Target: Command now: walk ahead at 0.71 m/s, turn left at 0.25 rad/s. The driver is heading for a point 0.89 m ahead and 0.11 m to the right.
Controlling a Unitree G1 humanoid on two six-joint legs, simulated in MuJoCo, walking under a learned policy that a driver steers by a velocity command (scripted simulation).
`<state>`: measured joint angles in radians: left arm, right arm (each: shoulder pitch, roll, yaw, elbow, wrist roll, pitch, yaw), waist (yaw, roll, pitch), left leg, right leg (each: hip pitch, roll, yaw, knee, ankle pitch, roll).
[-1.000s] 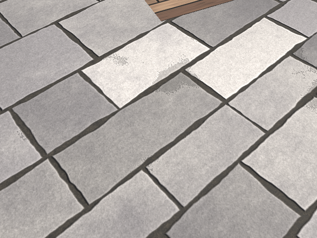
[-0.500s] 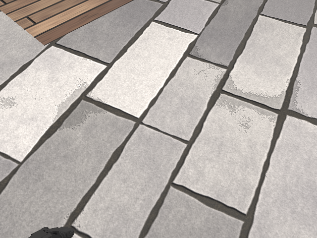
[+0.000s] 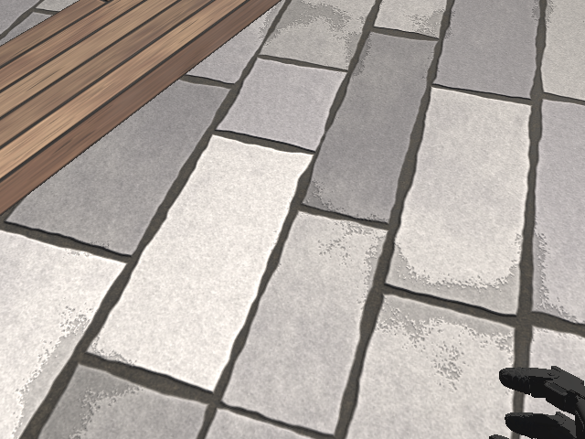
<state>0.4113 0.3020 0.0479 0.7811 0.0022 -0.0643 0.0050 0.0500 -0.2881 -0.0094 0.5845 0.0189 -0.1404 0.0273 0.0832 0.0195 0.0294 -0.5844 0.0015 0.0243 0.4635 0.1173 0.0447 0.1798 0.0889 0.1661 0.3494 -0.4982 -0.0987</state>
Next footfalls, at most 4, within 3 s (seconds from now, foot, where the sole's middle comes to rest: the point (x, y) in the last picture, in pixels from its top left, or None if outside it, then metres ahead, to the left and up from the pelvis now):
0.48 right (344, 433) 0.47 -0.02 -0.75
0.88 left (255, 409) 0.51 0.17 -0.75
1.38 right None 0.34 -0.04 -0.75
1.92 left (362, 301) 0.80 -0.06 -0.75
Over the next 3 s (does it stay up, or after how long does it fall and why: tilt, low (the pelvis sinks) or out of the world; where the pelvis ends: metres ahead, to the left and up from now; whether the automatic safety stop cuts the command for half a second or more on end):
stays up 1.05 -0.18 0.02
